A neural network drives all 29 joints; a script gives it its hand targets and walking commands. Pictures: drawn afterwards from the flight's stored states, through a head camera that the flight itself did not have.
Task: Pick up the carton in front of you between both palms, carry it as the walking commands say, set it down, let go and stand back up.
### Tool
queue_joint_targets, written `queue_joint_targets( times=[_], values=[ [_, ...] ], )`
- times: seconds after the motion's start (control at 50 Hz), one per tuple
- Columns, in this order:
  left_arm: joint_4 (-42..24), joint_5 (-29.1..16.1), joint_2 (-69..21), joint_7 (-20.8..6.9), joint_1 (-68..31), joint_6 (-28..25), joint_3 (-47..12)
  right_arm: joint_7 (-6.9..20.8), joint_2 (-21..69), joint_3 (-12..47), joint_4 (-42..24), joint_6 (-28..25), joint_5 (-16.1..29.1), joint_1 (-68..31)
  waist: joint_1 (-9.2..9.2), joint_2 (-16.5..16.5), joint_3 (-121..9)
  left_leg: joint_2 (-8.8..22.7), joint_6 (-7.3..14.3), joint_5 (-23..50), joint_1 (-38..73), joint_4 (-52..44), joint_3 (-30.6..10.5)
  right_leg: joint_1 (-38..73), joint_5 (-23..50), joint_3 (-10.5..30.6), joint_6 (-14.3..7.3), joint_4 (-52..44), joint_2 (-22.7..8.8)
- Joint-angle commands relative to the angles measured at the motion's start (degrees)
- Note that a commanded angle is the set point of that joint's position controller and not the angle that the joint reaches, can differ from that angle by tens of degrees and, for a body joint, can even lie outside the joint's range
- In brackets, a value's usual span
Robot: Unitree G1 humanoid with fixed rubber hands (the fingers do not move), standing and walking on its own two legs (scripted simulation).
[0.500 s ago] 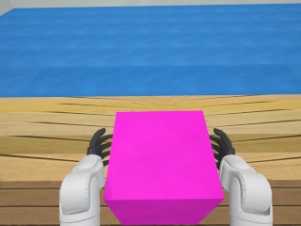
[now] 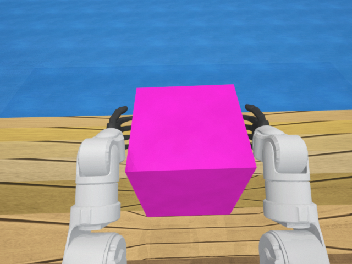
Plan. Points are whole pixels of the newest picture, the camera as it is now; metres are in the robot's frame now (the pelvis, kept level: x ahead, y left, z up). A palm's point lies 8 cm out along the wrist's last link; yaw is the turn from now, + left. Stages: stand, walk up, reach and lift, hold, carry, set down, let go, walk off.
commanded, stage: carry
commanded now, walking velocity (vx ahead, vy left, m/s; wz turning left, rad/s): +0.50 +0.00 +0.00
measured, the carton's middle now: (186, 155) +0.36 +0.00 +0.06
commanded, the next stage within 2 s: none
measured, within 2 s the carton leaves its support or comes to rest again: neither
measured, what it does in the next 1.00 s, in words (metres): goes down: right foot 0.11 m lower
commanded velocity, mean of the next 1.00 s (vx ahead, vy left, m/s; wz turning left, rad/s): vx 0.50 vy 0.00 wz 0.23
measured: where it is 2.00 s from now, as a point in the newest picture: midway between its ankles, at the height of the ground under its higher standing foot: (173, 146)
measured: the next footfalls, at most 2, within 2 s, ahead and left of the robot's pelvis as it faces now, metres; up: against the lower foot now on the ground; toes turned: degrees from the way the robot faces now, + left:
right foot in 0.54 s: +0.52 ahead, -0.05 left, -0.11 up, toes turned -2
left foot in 1.02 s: +0.82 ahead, +0.01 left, -0.23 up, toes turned +8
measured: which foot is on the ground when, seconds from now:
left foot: down 0.00-0.56, up 0.58-1.00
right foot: down 0.00-0.02, up 0.04-0.52, down 0.54-1.00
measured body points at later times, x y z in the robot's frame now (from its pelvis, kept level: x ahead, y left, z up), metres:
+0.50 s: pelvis +0.33 +0.00 -0.04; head +0.35 +0.00 +0.41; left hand +0.70 +0.16 +0.10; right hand +0.70 -0.14 +0.10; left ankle +0.14 +0.07 -0.71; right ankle +0.50 -0.07 -0.75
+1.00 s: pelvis +0.66 -0.03 -0.18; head +0.72 -0.04 +0.26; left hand +1.00 +0.18 -0.10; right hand +1.05 -0.12 -0.11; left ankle +0.80 +0.03 -0.89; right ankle +0.49 -0.05 -0.81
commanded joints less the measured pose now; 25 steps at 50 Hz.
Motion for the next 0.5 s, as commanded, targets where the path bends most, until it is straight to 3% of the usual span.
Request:
queue_joint_targets(
  times=[0.0, 0.02, 0.04, 0.08, 0.1, 0.14, 0.22, 0.26, 0.28, 0.32, 0.34, 0.38, 0.4, 0.42, 0.44, 0.46, 0.48],
  values=[
    [1.2, -24.3, -56.7, -13.2, -37.4, -0.2, -36.6, 13.4, 54.5, 34.0, 1.7, -1.4, 23.8, -36.5, -2.29, 11.7, -30.4, 14.5, 5.0, -0.2, 40.3, -2.5, -27.2, -17.2, 19.6, 3.1, -1.5, 33.7, 1.0],
    [1.4, -24.4, -58.0, -13.1, -39.7, -0.2, -35.8, 13.7, 56.4, 33.7, 2.6, -1.8, 24.1, -37.9, -3.25, 20.2, -32.0, 19.1, 11.0, -2.4, 47.1, -9.6, -43.2, -31.0, -1.2, 9.5, -1.3, 43.9, 8.2],
    [0.7, -24.4, -59.7, -12.7, -42.2, -0.5, -35.5, 14.1, 58.8, 33.5, 1.5, -1.9, 25.1, -39.7, -3.77, 15.1, -28.8, 19.2, 11.7, 2.7, 45.7, -8.6, -38.3, -36.1, 0.8, 14.0, -3.0, 49.3, 5.1],
    [-2.0, -24.8, -62.8, -12.2, -45.6, -0.9, -35.2, 14.5, 63.2, 34.4, -2.3, -2.4, 27.4, -45.4, -3.80, 5.7, -26.2, 16.1, 8.7, 16.3, 40.1, -5.8, -27.0, -37.3, 5.6, 14.2, -3.9, 44.3, 0.9],
    [-3.0, -24.9, -64.1, -11.9, -46.0, -0.9, -35.1, 14.5, 65.1, 35.2, -4.3, -2.4, 28.3, -47.6, -3.42, 4.8, -26.6, 15.1, 7.6, 18.3, 38.7, -5.5, -24.0, -36.3, 7.5, 14.1, -3.6, 40.4, -0.1],
    [-3.9, -24.0, -64.9, -11.1, -43.5, -1.1, -35.0, 14.2, 66.8, 36.2, -6.6, -2.6, 28.9, -47.1, -3.15, 5.0, -28.3, 14.1, 6.9, 20.1, 39.5, -5.8, -21.3, -35.2, 8.5, 13.1, -2.3, 34.9, -0.3],
    [-5.6, -22.4, -64.4, -10.3, -38.3, -1.8, -36.8, 13.8, 66.3, 37.9, -9.1, -2.8, 27.8, -42.6, -3.39, 5.2, -29.2, 13.4, 8.6, 30.6, 44.0, -2.5, -17.6, -40.1, 8.7, 10.1, -1.0, 23.8, 0.3],
    [-7.8, -22.1, -63.5, -10.2, -37.9, -2.0, -38.3, 13.7, 64.6, 38.8, -10.9, -2.8, 27.1, -41.4, -3.36, 6.3, -28.9, 12.5, 8.3, 34.0, 43.4, -1.3, -15.2, -39.7, 13.1, 8.1, -1.1, 20.8, 0.9],
    [-8.9, -22.0, -62.8, -10.1, -38.4, -2.1, -38.8, 13.7, 63.4, 39.1, -11.4, -2.8, 26.9, -40.2, -3.54, 7.2, -29.7, 12.8, 7.9, 36.1, 44.5, 1.5, -14.8, -41.1, 19.6, 7.8, -1.8, 25.6, 0.5],
    [-9.4, -21.9, -60.7, -10.4, -37.5, -1.8, -40.0, 13.5, 60.9, 39.7, -11.3, -2.6, 25.6, -38.0, -3.69, 7.4, -27.9, 11.9, 7.7, 35.2, 45.8, 3.7, -14.1, -45.7, 21.3, 7.7, -2.4, 25.7, 0.2],
    [-9.7, -21.9, -60.1, -10.7, -36.7, -1.5, -40.8, 13.5, 60.1, 40.0, -10.5, -2.3, 25.2, -36.8, -5.16, 5.9, -25.9, 9.2, 6.1, 30.1, 51.9, 6.0, -13.8, -52.7, 30.0, 8.3, -2.9, 19.6, 0.4],
    [-8.2, -22.3, -58.5, -11.4, -36.3, -0.5, -40.7, 13.4, 57.9, 39.8, -8.4, -2.0, 24.3, -34.9, -5.98, 6.4, -22.3, 7.5, 5.6, 27.7, 50.8, 8.5, -14.2, -53.4, 36.6, 7.0, -3.1, 11.7, 0.9],
    [-5.9, -22.1, -57.2, -11.6, -35.3, -0.2, -40.2, 13.4, 57.2, 39.1, -7.2, -1.8, 23.9, -35.5, -5.30, 3.0, -20.1, 4.8, 4.0, 18.8, 43.7, 8.3, -11.4, -46.5, 46.5, 7.2, -2.5, -0.3, 1.1],
    [-4.5, -22.1, -56.3, -11.8, -35.6, 0.1, -39.2, 13.4, 56.8, 39.2, -5.7, -1.7, 24.0, -35.4, -4.72, 2.4, -18.3, 3.1, 3.1, 12.4, 35.9, 7.9, -8.5, -36.2, 53.6, 5.0, -2.5, -7.1, 2.3],
    [-3.1, -22.2, -55.8, -12.1, -36.0, 0.5, -38.0, 13.4, 56.7, 38.7, -3.8, -1.7, 23.9, -34.4, -4.12, 3.8, -16.5, 3.7, 2.6, 10.2, 28.4, 8.2, -7.5, -27.2, 58.3, 4.1, -2.8, -8.3, 2.4],
    [-1.5, -21.9, -54.9, -12.3, -35.9, 0.8, -37.0, 13.5, 56.4, 38.5, -2.5, -1.7, 24.0, -34.7, -2.57, 5.3, -16.3, 3.9, 2.4, 9.8, 24.8, 11.8, -6.7, -19.9, 59.7, 4.4, -3.1, -8.3, 1.7],
    [0.6, -21.6, -54.0, -12.6, -33.8, 0.9, -35.8, 13.7, 55.9, 38.0, -1.1, -1.6, 24.3, -37.0, 1.35, 8.1, -21.9, 5.2, 1.4, 18.9, 18.3, 21.7, -3.7, -5.7, 59.9, 1.3, -4.1, 2.9, 3.4]
  ],
)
